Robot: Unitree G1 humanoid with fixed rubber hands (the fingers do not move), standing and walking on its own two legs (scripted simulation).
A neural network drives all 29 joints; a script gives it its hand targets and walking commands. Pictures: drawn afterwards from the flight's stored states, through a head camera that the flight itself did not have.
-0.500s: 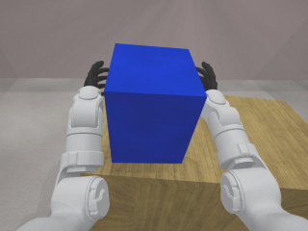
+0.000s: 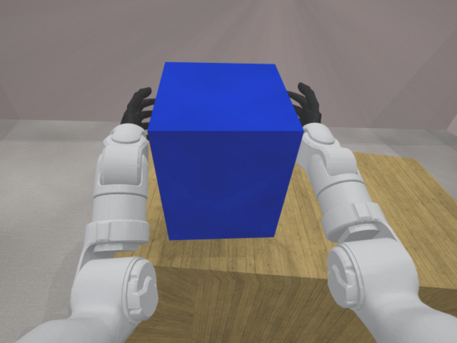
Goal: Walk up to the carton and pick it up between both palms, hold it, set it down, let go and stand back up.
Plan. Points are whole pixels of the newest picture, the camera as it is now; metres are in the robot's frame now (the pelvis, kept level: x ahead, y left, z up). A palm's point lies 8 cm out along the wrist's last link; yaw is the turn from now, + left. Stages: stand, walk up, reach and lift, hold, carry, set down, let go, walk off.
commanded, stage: reach and lift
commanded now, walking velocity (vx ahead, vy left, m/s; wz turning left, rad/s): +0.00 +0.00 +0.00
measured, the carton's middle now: (221, 152) +0.40 +0.00 +0.20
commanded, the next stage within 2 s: hold in 0.38 s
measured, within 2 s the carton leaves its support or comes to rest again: neither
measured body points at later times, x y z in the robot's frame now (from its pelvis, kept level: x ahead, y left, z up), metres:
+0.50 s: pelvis +0.01 -0.01 +0.00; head -0.07 +0.02 +0.44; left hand +0.39 +0.15 +0.26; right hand +0.39 -0.14 +0.29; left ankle +0.04 +0.12 -0.75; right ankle +0.00 -0.11 -0.75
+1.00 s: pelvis +0.00 -0.01 +0.00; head -0.09 +0.02 +0.44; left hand +0.38 +0.15 +0.28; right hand +0.38 -0.14 +0.32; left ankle +0.04 +0.12 -0.75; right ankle +0.00 -0.11 -0.75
